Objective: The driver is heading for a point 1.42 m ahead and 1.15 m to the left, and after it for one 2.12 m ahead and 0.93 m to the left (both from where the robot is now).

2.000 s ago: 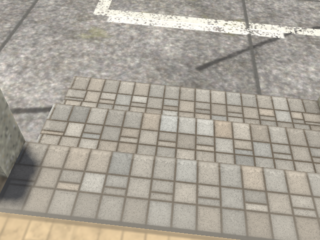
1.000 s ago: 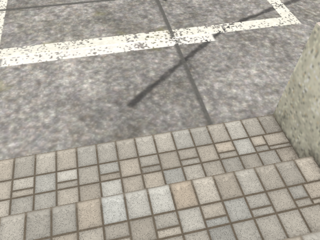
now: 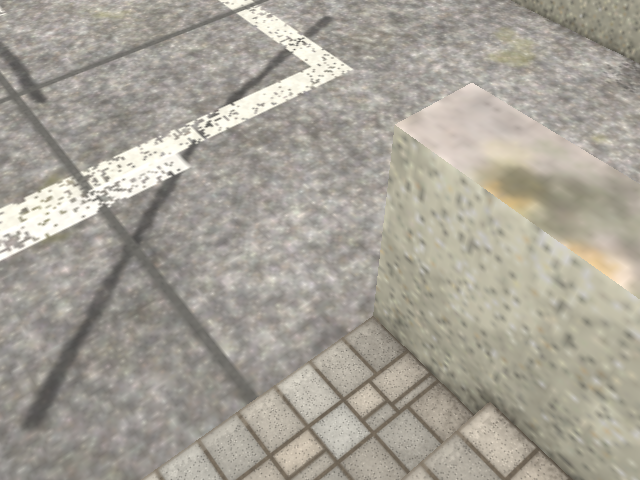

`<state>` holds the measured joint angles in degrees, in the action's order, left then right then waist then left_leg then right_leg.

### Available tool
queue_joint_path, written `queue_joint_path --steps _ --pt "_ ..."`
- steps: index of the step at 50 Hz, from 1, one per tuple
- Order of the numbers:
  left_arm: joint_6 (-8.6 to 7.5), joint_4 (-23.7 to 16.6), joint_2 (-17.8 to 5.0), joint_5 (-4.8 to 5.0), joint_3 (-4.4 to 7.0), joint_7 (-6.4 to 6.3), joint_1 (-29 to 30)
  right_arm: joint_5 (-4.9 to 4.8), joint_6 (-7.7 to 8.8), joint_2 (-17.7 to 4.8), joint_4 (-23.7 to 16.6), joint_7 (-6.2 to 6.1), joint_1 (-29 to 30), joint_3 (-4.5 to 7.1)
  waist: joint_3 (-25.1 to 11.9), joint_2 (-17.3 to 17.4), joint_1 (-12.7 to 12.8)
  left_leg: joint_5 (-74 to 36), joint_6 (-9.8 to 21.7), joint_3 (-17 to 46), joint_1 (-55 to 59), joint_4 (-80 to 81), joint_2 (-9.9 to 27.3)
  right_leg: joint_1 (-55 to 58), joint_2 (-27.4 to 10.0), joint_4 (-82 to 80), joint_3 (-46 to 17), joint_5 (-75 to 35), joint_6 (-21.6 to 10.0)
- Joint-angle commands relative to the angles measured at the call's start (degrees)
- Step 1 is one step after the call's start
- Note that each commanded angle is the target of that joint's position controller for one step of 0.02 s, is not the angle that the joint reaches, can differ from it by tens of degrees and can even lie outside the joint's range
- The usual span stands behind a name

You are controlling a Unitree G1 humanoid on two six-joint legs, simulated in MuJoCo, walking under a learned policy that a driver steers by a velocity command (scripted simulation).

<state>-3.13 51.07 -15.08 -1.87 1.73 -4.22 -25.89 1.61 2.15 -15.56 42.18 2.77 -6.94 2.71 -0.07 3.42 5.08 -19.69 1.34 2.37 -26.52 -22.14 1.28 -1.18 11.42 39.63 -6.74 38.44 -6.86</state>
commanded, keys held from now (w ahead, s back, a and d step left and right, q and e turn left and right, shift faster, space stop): q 1.00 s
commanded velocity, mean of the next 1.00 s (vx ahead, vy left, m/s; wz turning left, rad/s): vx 0.05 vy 0.00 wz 0.50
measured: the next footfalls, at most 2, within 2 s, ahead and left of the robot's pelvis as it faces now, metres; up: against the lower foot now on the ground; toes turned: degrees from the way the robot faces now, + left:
left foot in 0.02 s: +0.18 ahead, +0.09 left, -0.11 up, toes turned +0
right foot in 0.56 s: +0.22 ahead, -0.08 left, -0.11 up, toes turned +27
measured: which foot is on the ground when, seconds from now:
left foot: up 0.00-0.00, down 0.02-0.58, up 0.60-1.00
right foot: down 0.00-0.04, up 0.06-0.54, down 0.56-1.00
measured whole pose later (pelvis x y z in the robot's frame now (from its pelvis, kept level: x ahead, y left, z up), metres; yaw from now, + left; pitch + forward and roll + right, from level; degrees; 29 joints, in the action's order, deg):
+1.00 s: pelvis +0.10 -0.01 -0.05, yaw +35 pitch +1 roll +0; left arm 1.4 41.3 -16.0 -1.7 2.1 -1.1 -15.4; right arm 0.4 -5.5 -17.2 37.9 3.0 -9.1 2.6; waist 1.2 0.2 2.2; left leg 24.1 -0.9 -0.1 -20.3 -43.5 -2.0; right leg -15.9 -3.3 29.0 6.9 13.6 -1.2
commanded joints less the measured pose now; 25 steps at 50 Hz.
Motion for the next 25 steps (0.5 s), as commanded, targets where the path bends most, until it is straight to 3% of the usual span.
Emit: queue_joint_path --steps 1,2,3,4,5,6,7,8,9,11,12,14,16,18,21,25 --pt "-0.22 0.4 -5.7 0.17 0.81 -0.14 -2.9 0.07 2.16 -3.5 4.1 -1.17 -13.4 1.1 0.9 0.4 -5.4 -6.4 1.4 -3.0 15.5 10.3 -1.5 -5.9 -10.4 20.5 -1.0 -46.5 -1.3" --pt "-0.29 -0.4 -6.1 1.16 1.18 0.6 -2.7 0.66 2.42 -7.1 7.2 -1.41 -21.6 2.12 -4.8 5.3 -7.7 -26.9 2.9 -0.6 30.6 3.5 2.8 -16.3 -6.2 38.6 4.9 -28.5 0.9" --pt "0.23 -0.5 -4.8 3.93 1.39 0.27 -9.3 -0.04 2.05 -9.7 6.6 -0.76 -24.8 2.8 -17.6 13.2 -5.7 -60.6 13.3 15.0 57.3 -18.4 18.0 -37.3 -1.4 64.8 9.1 11.4 6.0" --pt "0.81 -1.6 -7.6 3.58 0.92 -0.24 -7.6 -2.43 1.76 -9.6 4.0 0.08 -24.7 3.13 -26.1 4.3 -9.1 -60.1 19.2 22.3 62.8 -18.3 22.3 -45.7 -4.7 72.7 6.6 8.5 6.8" --pt "1.15 -3.6 -7.5 2.02 0.64 -0.33 -1.7 -2.97 1.33 -9.9 1.4 -0.95 -20.1 3.52 -25.5 -0.4 -10.1 -45.0 23.1 23.7 57.7 -12.9 22.7 -49.5 -7.2 75.5 6.1 2.1 7.6" --pt "1.52 -4.9 -6.4 0.26 -0.09 0.05 3.1 -2.0 0.37 -8.8 -0.3 -3.09 -13.7 3.24 -21.1 -3.5 -8.9 -22.1 24.9 26.5 46.4 -6.0 22.7 -51.0 -9.5 73.3 5.3 -5.6 7.5" --pt "2.37 -6.6 -5.5 -1.26 -0.3 0.47 8.2 -1.82 -0.45 -7.2 0.0 -4.26 -11.6 2.42 -13.9 -6.9 -7.5 -14.5 23.5 26.8 32.9 -1.2 20.8 -48.8 -11.1 67.6 4.6 -10.3 7.8" --pt "3.85 -7.8 -5.2 -1.84 -0.39 0.72 10.6 -0.96 -0.7 -6.3 0.8 -4.08 -11.6 1.62 -8.0 -7.0 -6.3 -11.1 21.1 24.6 20.9 1.0 17.7 -43.8 -12.3 59.2 4.1 -11.7 7.6" --pt "4.94 -8.2 -4.5 -1.94 -0.37 0.74 11.2 -0.67 -0.35 -5.9 2.1 -3.67 -12.4 1.29 -4.5 -7.0 -5.1 -12.7 18.8 22.4 14.0 1.2 15.0 -41.0 -12.4 54.4 3.7 -14.3 7.2" --pt "5.83 -8.2 -3.2 -1.22 -0.33 0.84 10.5 -0.99 0.85 -7.0 2.9 -3.01 -12.3 1.34 -4.0 -3.1 -3.7 -13.9 15.2 18.1 9.4 1.8 9.2 -37.6 -11.6 43.2 4.4 -21.0 7.3" --pt "5.92 -8.2 -2.5 -1.19 -0.38 0.81 10.0 -0.92 1.17 -7.4 2.8 -2.86 -12.2 1.46 -5.7 -0.5 -3.6 -17.2 14.6 17.8 10.4 1.0 8.3 -37.3 -10.9 42.2 4.9 -21.9 7.5" --pt "6.1 -8.8 -2.1 -0.65 -0.24 1.07 11.6 -1.03 0.6 -7.0 2.5 -2.99 -11.7 1.47 -6.7 1.2 -3.5 -11.2 11.1 16.3 10.7 0.8 5.2 -36.0 -10.6 31.9 5.4 -25.2 8.4" --pt "6.67 -9.3 -2.6 -0.25 0.24 1.29 14.4 -1.4 -0.7 -7.1 1.7 -2.97 -11.6 1.74 -7.0 2.7 -4.5 3.9 7.5 18.9 11.7 2.4 3.9 -34.8 -10.4 23.4 4.6 -26.1 9.0" --pt "6.95 -10.3 -3.1 0.17 0.63 1.59 19.0 -1.66 -1.95 -7.8 0.8 -3.05 -11.3 2.35 -4.5 4.7 -6.4 25.5 4.9 23.0 12.1 5.8 3.0 -34.2 -9.9 14.1 3.5 -27.0 9.4" --pt "6.67 -10.8 -3.4 0.92 0.83 1.87 22.9 -1.08 -3.66 -8.8 -0.1 -2.99 -11.1 3.31 -1.2 7.7 -8.4 47.6 4.2 28.9 12.7 9.2 2.6 -32.2 -8.1 3.7 2.3 -24.2 9.3" --pt "4.16 -10.9 -3.9 1.88 0.89 1.79 21.8 0.42 -4.91 -9.9 -2.1 -2.83 -9.2 4.03 -0.6 7.8 -8.1 48.8 6.4 33.0 10.7 8.6 2.5 -22.5 -6.3 -5.6 1.5 -19.8 7.2"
